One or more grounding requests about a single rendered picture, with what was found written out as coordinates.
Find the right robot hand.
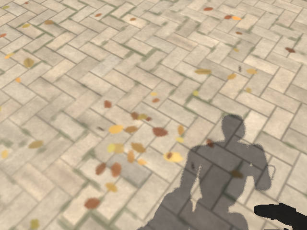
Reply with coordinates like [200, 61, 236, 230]
[253, 202, 307, 230]

